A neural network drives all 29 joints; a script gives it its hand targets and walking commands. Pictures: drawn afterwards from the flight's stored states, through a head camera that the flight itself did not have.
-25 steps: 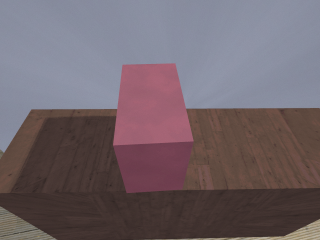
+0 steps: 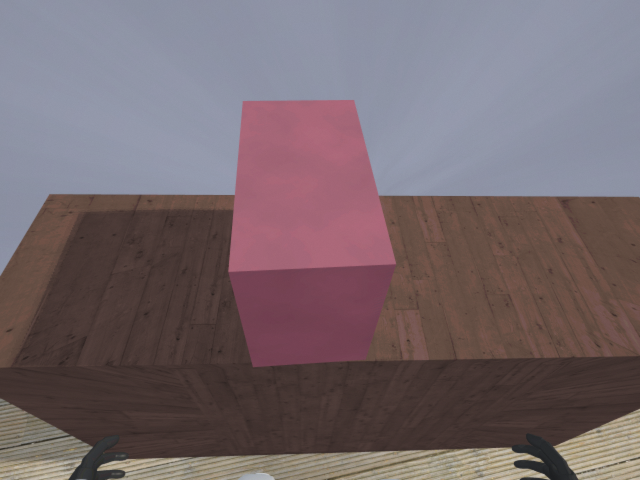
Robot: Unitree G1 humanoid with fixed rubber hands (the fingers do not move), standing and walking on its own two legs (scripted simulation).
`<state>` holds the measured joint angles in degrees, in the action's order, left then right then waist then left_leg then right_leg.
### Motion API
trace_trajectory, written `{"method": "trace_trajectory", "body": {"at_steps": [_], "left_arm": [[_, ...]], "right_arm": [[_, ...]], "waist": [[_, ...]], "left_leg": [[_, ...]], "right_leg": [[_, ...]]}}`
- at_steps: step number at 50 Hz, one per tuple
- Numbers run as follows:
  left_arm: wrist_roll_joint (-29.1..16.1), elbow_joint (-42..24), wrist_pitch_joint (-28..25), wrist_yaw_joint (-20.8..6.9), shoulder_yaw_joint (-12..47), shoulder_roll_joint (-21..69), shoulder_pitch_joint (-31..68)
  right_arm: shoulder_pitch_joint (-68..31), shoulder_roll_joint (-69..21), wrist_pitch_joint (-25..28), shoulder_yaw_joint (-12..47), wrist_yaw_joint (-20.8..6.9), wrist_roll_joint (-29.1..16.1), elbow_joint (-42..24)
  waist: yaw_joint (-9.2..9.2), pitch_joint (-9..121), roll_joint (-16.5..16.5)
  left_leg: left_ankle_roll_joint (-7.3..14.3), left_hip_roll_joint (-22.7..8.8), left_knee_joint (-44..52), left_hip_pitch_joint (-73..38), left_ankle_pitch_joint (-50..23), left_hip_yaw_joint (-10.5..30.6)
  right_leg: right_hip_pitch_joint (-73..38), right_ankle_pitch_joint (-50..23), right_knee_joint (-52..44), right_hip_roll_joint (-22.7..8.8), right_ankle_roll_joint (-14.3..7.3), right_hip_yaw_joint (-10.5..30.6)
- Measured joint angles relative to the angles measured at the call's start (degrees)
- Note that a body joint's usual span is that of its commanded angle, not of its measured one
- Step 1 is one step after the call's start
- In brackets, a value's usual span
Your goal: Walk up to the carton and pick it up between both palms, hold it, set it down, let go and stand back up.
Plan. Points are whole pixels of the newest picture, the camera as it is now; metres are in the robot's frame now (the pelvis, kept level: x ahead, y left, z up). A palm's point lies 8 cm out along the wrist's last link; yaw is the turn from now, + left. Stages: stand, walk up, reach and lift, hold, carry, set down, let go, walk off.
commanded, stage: reach and lift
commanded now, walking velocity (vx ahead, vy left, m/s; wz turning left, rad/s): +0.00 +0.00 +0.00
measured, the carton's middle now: (304, 230) +0.45 +0.04 +0.03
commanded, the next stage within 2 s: none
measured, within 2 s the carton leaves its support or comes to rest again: neither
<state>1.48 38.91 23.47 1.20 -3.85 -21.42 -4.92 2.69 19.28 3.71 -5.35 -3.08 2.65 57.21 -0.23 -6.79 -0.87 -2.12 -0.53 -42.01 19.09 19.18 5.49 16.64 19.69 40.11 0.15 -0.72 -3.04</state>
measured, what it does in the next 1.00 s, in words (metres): stands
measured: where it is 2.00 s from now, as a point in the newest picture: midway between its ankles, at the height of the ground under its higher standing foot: outside the picture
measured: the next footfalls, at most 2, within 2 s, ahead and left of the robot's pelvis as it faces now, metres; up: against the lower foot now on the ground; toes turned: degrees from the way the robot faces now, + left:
none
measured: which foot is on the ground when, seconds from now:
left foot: down 0.00-1.00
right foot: down 0.00-1.00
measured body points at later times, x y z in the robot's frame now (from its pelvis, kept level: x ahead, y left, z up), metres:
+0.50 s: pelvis +0.01 -0.01 +0.01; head +0.03 +0.01 +0.46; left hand +0.17 +0.28 -0.07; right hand +0.13 -0.28 -0.07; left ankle +0.04 +0.14 -0.72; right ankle +0.02 -0.12 -0.72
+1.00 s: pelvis +0.00 -0.01 +0.01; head +0.00 +0.01 +0.46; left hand +0.18 +0.27 -0.02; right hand +0.16 -0.24 -0.03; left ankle +0.04 +0.14 -0.72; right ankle +0.02 -0.12 -0.72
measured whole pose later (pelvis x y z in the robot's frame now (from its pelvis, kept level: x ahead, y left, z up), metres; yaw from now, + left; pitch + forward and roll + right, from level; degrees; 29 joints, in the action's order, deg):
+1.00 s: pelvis +0.00 -0.01 +0.01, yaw +0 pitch -3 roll +0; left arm -7.8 11.2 12.2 2.2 -3.8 -21.1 -15.6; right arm 19.8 10.3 6.4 0.4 0.4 -0.5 21.6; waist 1.5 -3.4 -3.9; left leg -3.0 -0.8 -31.9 14.9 13.8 5.2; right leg 14.1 16.1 33.4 0.0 -1.5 -3.0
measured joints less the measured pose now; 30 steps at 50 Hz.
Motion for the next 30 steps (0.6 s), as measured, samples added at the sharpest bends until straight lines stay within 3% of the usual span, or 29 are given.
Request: {"method": "trace_trajectory", "body": {"at_steps": [3,9,18,30], "left_arm": [[0.9,-6.0,4.1,0.0,0.0,0.0,2.1],[3.3,-12.9,4.3,-0.1,0.0,0.1,2.5],[0.5,-14.9,-0.9,-0.1,0.0,0.3,-3.9],[-4.9,-18.5,-9.2,0.1,0.0,0.4,-9.0]], "right_arm": [[-3.9,-0.2,0.0,-0.3,-0.9,0.0,-0.4],[-4.7,-0.3,2.1,-0.3,-1.1,0.0,-2.9],[5.2,-1.1,6.0,1.9,-1.2,-0.1,-6.0],[14.3,-6.5,8.9,4.5,0.9,-0.2,-21.0]], "waist": [[-0.01,-0.4,-0.7],[0.01,0.3,-1.9],[0.01,1.3,-1.9],[0.86,2.6,-2.8]], "left_leg": [[-0.2,-0.4,-0.5,0.1,0.4,0.0],[-0.5,-0.8,-0.5,0.0,0.9,0.0],[-0.6,-0.8,3.4,-2.0,-0.5,-0.1],[-1.0,-0.7,8.2,-3.2,-4.1,-0.2]], "right_leg": [[0.0,0.0,0.1,0.4,0.1,0.0],[0.0,0.4,0.0,0.7,0.0,0.0],[-1.8,-0.6,-3.2,0.7,-0.2,0.0],[-1.9,-2.8,-5.5,0.4,-0.7,0.0]]}}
